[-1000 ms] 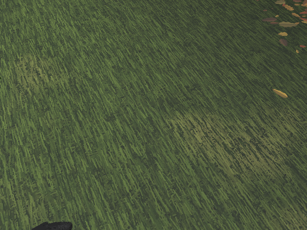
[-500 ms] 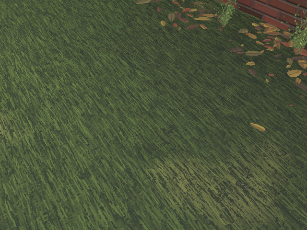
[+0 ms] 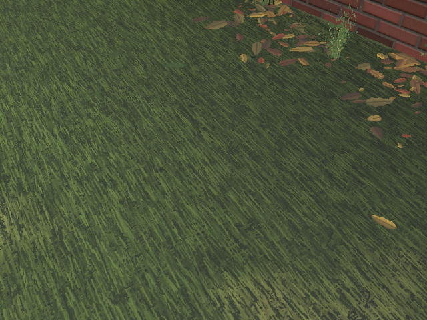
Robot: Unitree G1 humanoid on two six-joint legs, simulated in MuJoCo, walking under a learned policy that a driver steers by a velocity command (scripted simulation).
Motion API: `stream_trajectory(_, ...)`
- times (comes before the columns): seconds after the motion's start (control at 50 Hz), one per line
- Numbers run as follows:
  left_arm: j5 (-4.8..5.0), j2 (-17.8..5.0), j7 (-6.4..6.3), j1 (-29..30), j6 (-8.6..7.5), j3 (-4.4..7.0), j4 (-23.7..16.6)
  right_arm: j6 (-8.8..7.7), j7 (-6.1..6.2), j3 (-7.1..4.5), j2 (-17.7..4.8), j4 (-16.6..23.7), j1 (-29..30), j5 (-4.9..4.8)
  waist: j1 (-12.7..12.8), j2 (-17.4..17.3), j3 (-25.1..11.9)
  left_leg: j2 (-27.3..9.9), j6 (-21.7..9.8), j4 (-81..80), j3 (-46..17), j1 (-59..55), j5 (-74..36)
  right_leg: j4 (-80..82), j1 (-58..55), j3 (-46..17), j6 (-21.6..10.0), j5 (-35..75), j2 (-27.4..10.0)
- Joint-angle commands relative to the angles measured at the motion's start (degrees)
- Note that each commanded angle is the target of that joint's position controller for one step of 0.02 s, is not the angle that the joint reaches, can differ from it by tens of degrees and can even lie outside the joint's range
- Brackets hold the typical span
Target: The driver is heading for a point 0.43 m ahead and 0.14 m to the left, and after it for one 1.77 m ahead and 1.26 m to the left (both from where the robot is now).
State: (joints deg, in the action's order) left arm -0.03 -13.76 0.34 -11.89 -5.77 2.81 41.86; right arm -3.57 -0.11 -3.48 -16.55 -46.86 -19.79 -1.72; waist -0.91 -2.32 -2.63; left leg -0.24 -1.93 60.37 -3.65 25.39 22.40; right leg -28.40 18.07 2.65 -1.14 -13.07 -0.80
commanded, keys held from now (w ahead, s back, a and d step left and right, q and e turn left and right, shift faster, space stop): w+q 0.42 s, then q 0.58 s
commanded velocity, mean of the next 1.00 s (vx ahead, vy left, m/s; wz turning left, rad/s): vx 0.31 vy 0.00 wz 0.55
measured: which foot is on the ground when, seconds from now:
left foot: up 0.00-0.38, down 0.40-0.86, up 0.88-1.00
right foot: down 0.00-0.42, up 0.44-0.84, down 0.86-1.00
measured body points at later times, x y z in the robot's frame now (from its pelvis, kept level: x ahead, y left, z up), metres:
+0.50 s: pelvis +0.24 +0.07 -0.02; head +0.29 +0.08 +0.43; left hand +0.22 +0.36 -0.14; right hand +0.50 -0.12 -0.11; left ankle +0.30 +0.15 -0.74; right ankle +0.12 -0.12 -0.63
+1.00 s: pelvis +0.41 +0.08 -0.01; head +0.45 +0.09 +0.44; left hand +0.40 +0.40 -0.08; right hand +0.70 -0.07 -0.11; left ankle +0.29 +0.15 -0.65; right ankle +0.53 +0.03 -0.74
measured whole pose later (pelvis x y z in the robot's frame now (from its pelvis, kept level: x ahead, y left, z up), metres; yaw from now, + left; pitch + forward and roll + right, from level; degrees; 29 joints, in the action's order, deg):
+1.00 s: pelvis +0.41 +0.08 -0.01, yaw +37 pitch +2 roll +0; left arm -1.3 -14.3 -1.2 -5.6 -1.6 2.5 38.5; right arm 3.0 1.9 -4.8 -19.1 -37.1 -10.7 -1.1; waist -0.6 -2.1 2.4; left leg 5.1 3.1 66.9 -6.3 28.1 29.7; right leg -28.4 22.4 0.1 -0.8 -8.0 0.4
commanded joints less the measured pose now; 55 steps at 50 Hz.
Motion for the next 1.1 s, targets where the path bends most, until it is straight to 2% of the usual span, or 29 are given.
stream_trajectory(0.02,-0.28,-5.9,0.06,-3.9,-0.70,1.65,-0.6,-0.50,0.09,-1.66,-4.7,5.5,4.3,0.31,2.6,9.5,4.2,-5.3,-0.2,5.8,-4.3,22.3,-7.5,18.3,-15.9,-17.3,-7.7,-3.2,-15.4)
stream_trajectory(0.06,-0.59,-5.8,0.06,-4.0,-1.17,1.91,0.2,0.19,-0.37,-1.37,-2.8,5.7,4.3,0.26,2.0,8.5,3.8,-5.5,0.5,5.2,-3.4,20.2,-11.9,18.6,-14.5,-10.1,-7.3,10.0,-13.9)
stream_trajectory(0.14,-0.82,-7.5,-0.79,-5.1,-0.94,2.57,2.2,0.98,-0.75,-1.03,-1.3,8.1,8.5,0.29,2.2,6.4,4.5,-5.2,2.1,-3.4,-2.6,21.0,-19.4,19.6,-14.7,-2.4,-7.8,18.0,-13.8)
stream_trajectory(0.22,-0.34,-9.2,-1.48,-7.0,-0.28,2.96,3.7,0.87,-2.21,-0.18,0.3,11.2,16.3,0.65,4.7,5.7,6.9,-4.9,1.1,-15.9,2.2,17.4,-26.3,20.1,-15.3,3.7,-6.7,18.1,-13.7)
stream_trajectory(0.3,0.69,-10.9,-1.51,-9.3,1.02,3.45,5.4,0.83,-3.75,-0.07,-0.1,14.4,21.2,0.25,5.4,5.5,8.6,-3.7,-1.6,-22.3,5.8,16.6,-21.3,16.9,-21.7,6.7,-5.8,25.6,-15.8)
stream_trajectory(0.34,1.02,-12.8,-1.78,-8.6,1.73,3.91,5.3,1.01,-4.13,-0.91,-1.8,15.2,20.0,0.38,3.3,7.5,6.0,-0.4,-3.9,-23.2,9.2,10.4,-15.6,10.6,-23.8,8.6,-4.8,44.6,-15.9)
stream_trajectory(0.38,1.26,-14.7,-2.25,-7.8,2.63,4.39,5.0,1.41,-3.87,-2.99,-5.7,13.4,10.0,0.27,-2.9,9.0,-0.3,4.1,-6.9,-24.8,11.4,-3.5,-11.8,-4.3,-23.0,9.9,-3.7,59.4,-15.1)
stream_trajectory(0.4,1.45,-14.4,-2.46,-7.0,2.58,4.13,4.6,1.73,-2.91,-4.86,-9.0,11.0,0.7,0.28,-8.0,7.2,-5.0,5.0,-9.3,-29.1,9.3,-19.2,-15.8,-17.6,-15.0,11.0,-1.7,53.3,-13.0)
stream_trajectory(0.42,-1.11,-8.6,-2.12,-9.3,1.80,2.32,2.9,2.33,-1.38,-5.90,-14.0,9.6,-4.5,0.24,-6.7,-5.2,-10.0,-7.3,-12.9,-27.7,-9.1,-37.1,-20.8,-36.8,3.2,10.1,0.6,9.9,-8.3)
stream_trajectory(0.44,-0.47,-5.0,-1.18,-12.3,-0.36,0.57,-0.5,1.30,-1.71,-5.68,-17.2,12.0,-1.4,0.92,-1.8,-13.3,-19.5,-20.3,-25.7,-38.3,-44.0,-50.4,-13.5,-54.3,22.2,-1.9,3.1,-23.2,3.5)
stream_trajectory(0.46,1.60,-10.9,-0.60,-4.0,-1.95,1.96,-1.5,0.93,-1.97,-4.37,-11.9,12.2,-1.7,1.42,-6.1,-3.7,-17.8,-18.8,-21.9,-41.6,-39.0,-48.0,-19.4,-56.1,26.9,-9.0,2.5,-19.3,0.4)
stream_trajectory(0.48,2.36,-10.9,-0.60,-1.1,-2.38,1.87,-2.9,0.40,-1.94,-3.70,-10.0,12.2,1.5,1.51,-4.4,-2.2,-10.0,-16.9,-19.5,-40.5,-28.9,-39.9,-29.9,-52.9,27.6,-8.1,1.8,-14.9,-1.5)
stream_trajectory(0.5,1.07,-10.2,-1.25,-1.5,-2.14,1.84,-2.0,0.17,-1.91,-3.25,-8.6,12.6,5.2,0.99,-1.3,3.9,-5.3,-13.8,-17.2,-39.9,-21.5,-30.5,-38.6,-48.6,24.6,-7.7,2.3,-11.8,-3.9)
stream_trajectory(0.52,-0.42,-10.7,-1.82,-1.7,-1.36,2.29,-1.7,0.38,-1.64,-2.84,-7.2,13.2,8.2,0.92,0.6,4.6,-2.6,-11.9,-15.9,-40.9,-16.7,-23.1,-43.7,-45.3,21.0,-7.0,2.8,-9.9,-5.2)
stream_trajectory(0.54,-0.53,-10.9,-1.79,-3.1,-0.39,2.48,-2.0,0.41,-1.36,-2.86,-7.6,13.8,9.2,1.84,2.4,1.5,-2.2,-11.6,-16.7,-41.4,-15.3,-17.5,-49.1,-44.5,16.9,-7.4,3.5,-9.6,-5.5)
stream_trajectory(0.56,-0.67,-10.4,-1.88,-4.2,0.47,2.46,-2.0,0.36,-1.21,-2.91,-7.6,13.6,10.2,1.88,3.3,1.3,-1.9,-10.7,-16.6,-41.9,-13.6,-14.4,-51.4,-41.5,15.4,-7.2,4.4,-9.3,-5.5)
stream_trajectory(0.62,-1.19,-7.6,-2.27,-1.7,1.62,1.62,-2.7,0.84,-0.10,-3.34,-9.0,12.4,9.2,1.49,3.2,0.8,-2.4,-7.0,-14.5,-40.9,-9.0,-10.2,-55.5,-31.1,14.7,-5.2,6.0,-3.8,-2.9)
stream_trajectory(0.68,-1.11,-6.4,-2.00,2.7,2.02,0.89,-3.8,2.56,1.15,-3.51,-9.5,11.8,8.7,0.64,1.7,-1.7,-5.0,-4.5,-11.5,-38.7,-8.1,-9.7,-50.0,-20.5,11.5,-5.2,6.4,5.5,-0.4)
stream_trajectory(0.78,-0.23,-8.2,-0.94,9.2,2.30,1.21,-5.8,4.52,1.97,-3.37,-9.1,11.6,7.5,0.65,-0.5,-4.2,-4.5,-5.5,-9.4,-34.7,-16.2,-13.0,-36.1,-8.6,9.4,-7.7,5.8,6.1,2.4)
stream_trajectory(0.84,-0.37,-9.4,-0.69,6.1,1.40,2.22,-5.6,4.68,2.13,-2.99,-8.2,12.8,10.3,0.40,2.4,-6.2,-3.4,-4.0,-6.9,-29.8,-21.1,-14.4,-28.7,2.7,3.0,-8.0,3.3,9.1,2.4)
stream_trajectory(0.86,-0.98,-10.9,-0.97,4.2,1.00,2.70,-5.6,4.50,2.12,-2.41,-6.3,13.5,10.2,0.69,3.0,-4.4,-4.7,-1.2,-4.6,-24.9,-19.8,-11.6,-22.5,6.1,-4.4,-10.3,1.0,18.3,-2.3)
stream_trajectory(0.88,-1.89,-14.2,-1.67,2.5,1.26,3.27,-6.2,4.24,2.11,-1.36,-2.8,14.1,7.5,1.88,1.6,6.0,-8.5,4.7,-1.3,-11.4,-12.1,-4.0,-1.6,4.9,-15.1,-20.5,-4.0,37.8,-14.8)
stream_trajectory(0.9,-3.10,-14.6,-1.59,0.5,2.32,3.43,-4.8,4.30,2.03,-1.65,-4.4,14.5,0.9,0.90,-1.9,20.7,-11.5,9.3,1.8,-0.8,-6.6,7.3,20.6,6.4,-21.4,-37.7,-15.3,42.1,-25.9)
stream_trajectory(0.92,-1.57,-11.4,-1.48,2.1,2.67,2.88,-6.2,4.44,1.91,-3.04,-9.9,12.5,-1.2,1.13,-1.1,15.0,-10.2,5.0,4.1,8.3,-7.2,9.8,17.2,7.1,-19.6,-37.9,-16.5,33.5,-25.0)
stream_trajectory(0.94,-1.34,-8.5,-1.62,3.4,3.06,2.10,-6.9,5.26,1.98,-3.90,-11.9,11.9,2.4,0.60,0.2,10.3,-7.0,3.5,5.3,12.2,-5.7,10.8,12.5,6.4,-16.5,-28.9,-13.7,27.6,-20.8)
stream_trajectory(0.96,-1.32,-7.8,-1.68,5.3,3.64,1.79,-7.3,6.30,2.32,-4.01,-10.9,11.5,3.7,0.43,-0.1,7.1,-4.9,2.4,6.1,13.2,-4.5,10.6,9.0,7.3,-12.9,-23.3,-11.5,21.6,-17.2)
stream_trajectory(0.98,-0.95,-8.0,-1.87,6.9,4.08,1.74,-7.4,7.03,2.51,-3.98,-10.3,12.2,5.0,0.57,-0.1,7.5,-2.8,1.4,6.6,13.3,-3.9,10.6,6.2,8.5,-9.8,-20.5,-11.0,17.6,-15.8)
stream_trajectory(1.02,-1.47,-8.6,-2.29,7.8,4.76,1.91,-7.2,7.53,2.19,-3.15,-6.8,12.8,5.3,0.20,-0.3,9.8,-0.9,1.2,7.1,9.6,-0.2,7.1,2.4,11.0,-5.1,-13.1,-10.2,15.0,-11.9)
stream_trajectory(1.1,-1.29,-9.8,-2.80,6.1,5.36,2.71,-6.4,7.08,1.80,-2.38,-4.9,14.9,8.7,0.67,1.8,11.6,-3.5,-1.2,7.1,-1.3,1.8,5.2,1.6,11.2,-9.5,-9.7,-12.2,16.8,-14.3)
Keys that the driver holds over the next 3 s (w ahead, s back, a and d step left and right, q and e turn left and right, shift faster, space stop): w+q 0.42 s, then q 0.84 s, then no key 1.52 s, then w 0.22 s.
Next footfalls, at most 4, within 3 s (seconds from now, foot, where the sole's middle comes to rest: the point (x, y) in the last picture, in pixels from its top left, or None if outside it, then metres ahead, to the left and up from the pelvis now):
0.40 left None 0.34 0.17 -0.78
0.86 right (215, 307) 0.57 0.06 -0.77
1.30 left None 0.34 0.21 -0.77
1.68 right None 0.52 0.06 -0.77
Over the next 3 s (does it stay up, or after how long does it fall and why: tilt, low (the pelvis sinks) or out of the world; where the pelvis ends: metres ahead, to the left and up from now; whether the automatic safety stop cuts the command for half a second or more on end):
stays up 0.42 0.12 -0.01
